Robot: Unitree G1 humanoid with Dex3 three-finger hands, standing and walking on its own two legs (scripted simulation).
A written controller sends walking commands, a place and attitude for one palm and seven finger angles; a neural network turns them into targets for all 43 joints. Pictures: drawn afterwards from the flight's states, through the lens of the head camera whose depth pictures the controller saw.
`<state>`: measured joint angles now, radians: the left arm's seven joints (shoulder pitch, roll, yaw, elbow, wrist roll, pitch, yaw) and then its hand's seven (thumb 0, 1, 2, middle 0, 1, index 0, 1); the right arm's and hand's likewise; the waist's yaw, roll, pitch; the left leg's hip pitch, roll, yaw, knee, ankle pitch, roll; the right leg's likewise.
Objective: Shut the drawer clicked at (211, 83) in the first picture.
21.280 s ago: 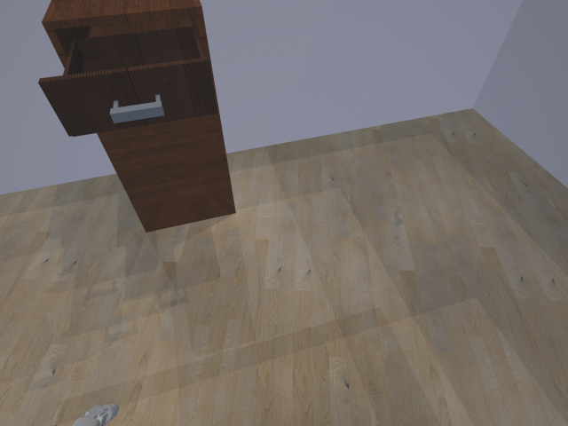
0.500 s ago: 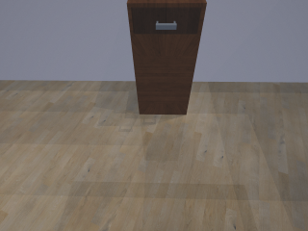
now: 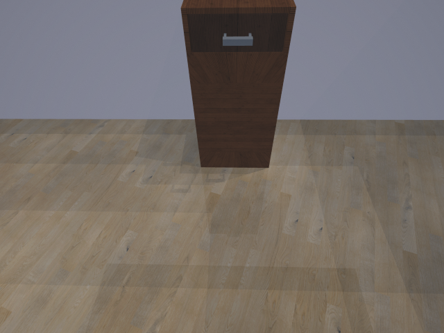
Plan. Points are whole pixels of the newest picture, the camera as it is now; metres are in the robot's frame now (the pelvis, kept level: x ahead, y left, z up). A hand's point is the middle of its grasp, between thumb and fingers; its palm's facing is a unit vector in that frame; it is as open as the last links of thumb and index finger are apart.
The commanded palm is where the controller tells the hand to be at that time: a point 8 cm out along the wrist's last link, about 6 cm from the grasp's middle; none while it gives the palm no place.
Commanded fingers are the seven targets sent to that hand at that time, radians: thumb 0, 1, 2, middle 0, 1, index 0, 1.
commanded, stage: look to check the result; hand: left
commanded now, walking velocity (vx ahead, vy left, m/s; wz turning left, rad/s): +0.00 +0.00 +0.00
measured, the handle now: (237, 38) +1.09 -0.01 +0.02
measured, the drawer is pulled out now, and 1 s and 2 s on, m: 0.00 0.00 0.00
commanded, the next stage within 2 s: stand and wait in 0.04 s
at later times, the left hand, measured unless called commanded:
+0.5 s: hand out of the picture +0.08 +0.23 -0.16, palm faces -0.01 -0.95 -0.33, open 7.4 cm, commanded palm none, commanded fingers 0.00 0.90 0.90 -0.20 -0.30 -0.20 -0.30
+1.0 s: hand out of the picture +0.10 +0.24 -0.15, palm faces -0.02 -0.94 -0.33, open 7.4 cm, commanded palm none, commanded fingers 0.00 0.90 0.90 -0.20 -0.30 -0.20 -0.30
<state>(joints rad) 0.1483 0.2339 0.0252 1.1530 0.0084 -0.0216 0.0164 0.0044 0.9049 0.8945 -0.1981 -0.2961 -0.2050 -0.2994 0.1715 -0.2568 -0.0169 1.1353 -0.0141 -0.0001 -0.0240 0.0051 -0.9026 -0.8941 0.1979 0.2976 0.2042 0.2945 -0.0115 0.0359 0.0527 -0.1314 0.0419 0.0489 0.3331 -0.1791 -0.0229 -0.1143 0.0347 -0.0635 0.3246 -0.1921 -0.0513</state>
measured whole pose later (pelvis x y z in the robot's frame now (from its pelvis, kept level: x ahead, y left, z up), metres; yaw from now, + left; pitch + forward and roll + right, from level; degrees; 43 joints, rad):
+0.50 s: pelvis +0.01 +0.00 +0.00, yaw +0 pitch -1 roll +0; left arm 0.10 0.28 0.03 1.14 0.01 -0.02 0.01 0.00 0.90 0.89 -0.20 -0.30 -0.21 -0.30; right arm 0.14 -0.31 -0.01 1.13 -0.01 0.00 -0.02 0.01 -0.90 -0.89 0.20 0.30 0.21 0.29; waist -0.02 0.03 0.06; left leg -0.11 0.04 0.06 0.30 -0.17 -0.02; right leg -0.10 0.03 -0.06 0.30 -0.18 -0.05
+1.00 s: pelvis +0.01 +0.00 +0.00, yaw +0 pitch -1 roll +0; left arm 0.09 0.30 0.02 1.14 0.01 -0.02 0.00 0.01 0.90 0.89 -0.20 -0.30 -0.21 -0.30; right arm 0.12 -0.33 -0.01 1.13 -0.01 -0.01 -0.01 0.01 -0.90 -0.89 0.20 0.30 0.21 0.29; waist -0.02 0.03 0.05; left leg -0.10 0.04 0.06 0.29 -0.17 -0.02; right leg -0.09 0.03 -0.05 0.28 -0.18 -0.04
